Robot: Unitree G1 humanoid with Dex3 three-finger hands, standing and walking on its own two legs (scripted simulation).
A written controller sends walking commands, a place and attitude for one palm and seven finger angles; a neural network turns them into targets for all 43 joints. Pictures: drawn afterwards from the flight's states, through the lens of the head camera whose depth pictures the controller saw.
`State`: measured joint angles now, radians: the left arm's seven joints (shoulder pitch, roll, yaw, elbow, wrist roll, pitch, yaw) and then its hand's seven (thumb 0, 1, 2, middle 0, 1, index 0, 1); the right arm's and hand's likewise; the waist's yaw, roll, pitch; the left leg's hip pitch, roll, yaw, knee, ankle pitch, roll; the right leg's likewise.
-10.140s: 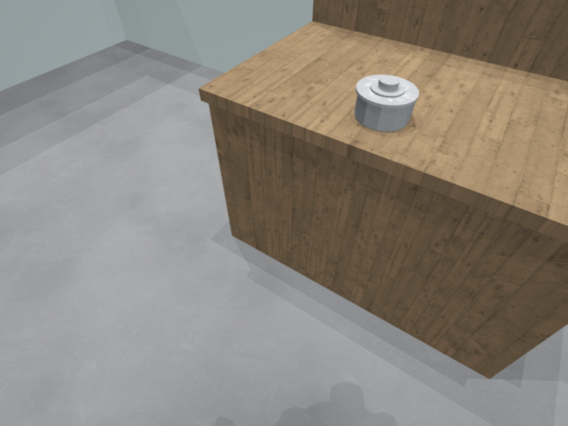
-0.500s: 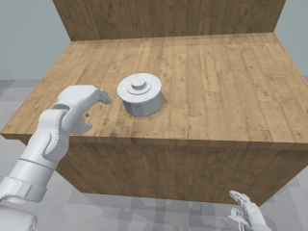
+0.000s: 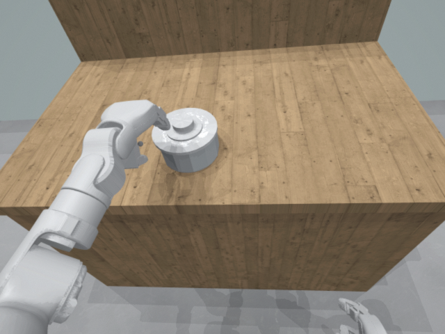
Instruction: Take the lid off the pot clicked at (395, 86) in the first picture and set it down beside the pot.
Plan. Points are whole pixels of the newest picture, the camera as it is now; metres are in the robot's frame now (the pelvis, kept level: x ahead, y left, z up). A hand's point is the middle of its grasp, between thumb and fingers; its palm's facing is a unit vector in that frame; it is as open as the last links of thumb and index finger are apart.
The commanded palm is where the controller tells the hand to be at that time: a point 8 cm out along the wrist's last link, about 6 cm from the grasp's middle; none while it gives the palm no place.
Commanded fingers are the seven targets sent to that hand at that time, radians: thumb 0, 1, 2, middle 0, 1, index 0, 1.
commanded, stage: move the open hand above the knob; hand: left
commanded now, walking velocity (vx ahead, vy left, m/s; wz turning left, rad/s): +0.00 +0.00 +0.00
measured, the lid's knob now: (182, 122) +0.55 +0.10 +0.07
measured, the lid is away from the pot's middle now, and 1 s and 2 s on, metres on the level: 0.00 0.00 0.00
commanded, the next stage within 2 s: lower the open fingers around the knob in 1.28 s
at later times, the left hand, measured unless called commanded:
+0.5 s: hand (165, 114) +0.49 +0.11 +0.15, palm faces -0.27 -0.02 -0.96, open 10.3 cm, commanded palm +0.49 +0.11 +0.20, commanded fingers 0.00 -0.33 1.45 -0.82 -0.08 -0.82 -0.08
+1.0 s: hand (175, 109) +0.51 +0.10 +0.14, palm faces -0.32 -0.02 -0.95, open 10.3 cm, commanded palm +0.52 +0.10 +0.20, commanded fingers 0.00 -0.33 1.45 -0.82 -0.08 -0.82 -0.08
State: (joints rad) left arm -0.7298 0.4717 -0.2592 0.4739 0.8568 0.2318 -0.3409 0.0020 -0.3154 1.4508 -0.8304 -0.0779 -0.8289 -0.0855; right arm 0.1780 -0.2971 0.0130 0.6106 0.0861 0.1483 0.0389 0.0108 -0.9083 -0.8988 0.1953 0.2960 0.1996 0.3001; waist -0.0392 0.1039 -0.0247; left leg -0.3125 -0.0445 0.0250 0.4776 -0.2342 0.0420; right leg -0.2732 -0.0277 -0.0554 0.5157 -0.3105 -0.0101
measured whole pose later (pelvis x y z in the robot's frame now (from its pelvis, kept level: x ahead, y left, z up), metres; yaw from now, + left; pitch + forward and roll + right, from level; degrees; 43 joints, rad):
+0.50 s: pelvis +0.00 +0.00 +0.00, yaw -1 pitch +7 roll +1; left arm -1.09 0.40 -0.29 0.93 0.90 0.22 -0.29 0.00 -0.32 1.45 -0.83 -0.08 -0.83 -0.09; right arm 0.26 -0.28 0.00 0.69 0.08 0.12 -0.01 0.01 -0.91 -0.90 0.20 0.30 0.20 0.30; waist -0.11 0.07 -0.05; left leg -0.37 -0.04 0.05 0.48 -0.23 0.05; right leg -0.34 -0.02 -0.03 0.51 -0.30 -0.01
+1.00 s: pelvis +0.01 +0.01 +0.00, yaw -3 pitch +10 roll +0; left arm -1.18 0.39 -0.26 1.08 0.92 0.22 -0.28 0.00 -0.31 1.45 -0.83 -0.08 -0.83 -0.09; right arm 0.34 -0.28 -0.01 0.73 0.06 0.06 -0.02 0.01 -0.91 -0.90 0.20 0.30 0.20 0.30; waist -0.14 0.07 -0.08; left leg -0.42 -0.03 0.06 0.47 -0.24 0.05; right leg -0.39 -0.01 -0.01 0.49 -0.29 0.00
